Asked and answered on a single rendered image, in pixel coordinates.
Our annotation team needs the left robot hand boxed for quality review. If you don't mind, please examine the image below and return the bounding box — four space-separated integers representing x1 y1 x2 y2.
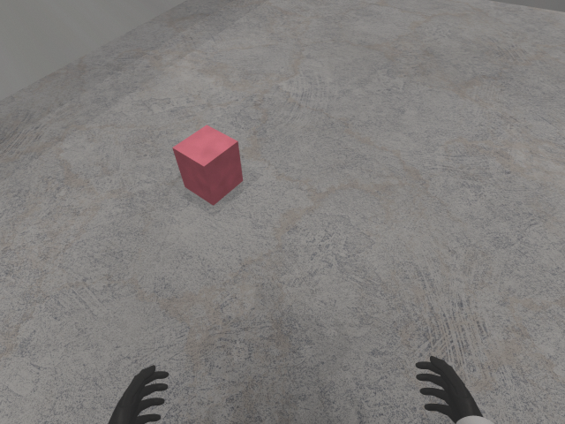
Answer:
108 365 169 424

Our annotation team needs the right robot hand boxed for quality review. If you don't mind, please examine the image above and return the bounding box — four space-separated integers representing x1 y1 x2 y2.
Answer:
416 356 483 424

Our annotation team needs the carton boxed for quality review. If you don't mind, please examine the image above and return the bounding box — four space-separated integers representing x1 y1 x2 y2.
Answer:
173 125 243 206

